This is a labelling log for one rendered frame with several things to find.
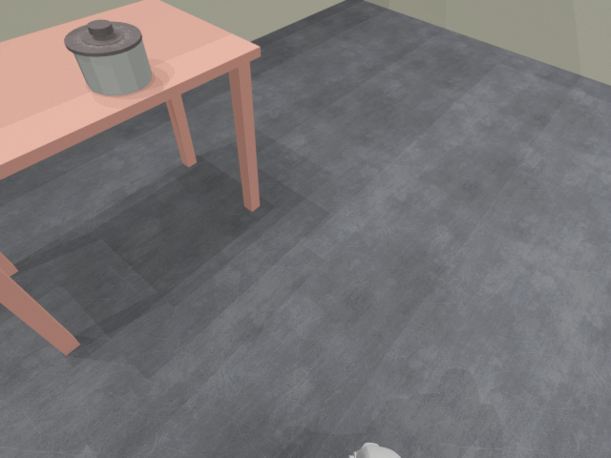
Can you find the knob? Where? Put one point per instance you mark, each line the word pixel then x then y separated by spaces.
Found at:
pixel 100 27

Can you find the table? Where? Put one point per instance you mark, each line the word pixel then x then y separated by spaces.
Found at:
pixel 46 106

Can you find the lid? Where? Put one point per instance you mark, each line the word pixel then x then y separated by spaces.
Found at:
pixel 124 38

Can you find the pot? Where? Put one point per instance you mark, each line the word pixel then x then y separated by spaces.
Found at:
pixel 118 74

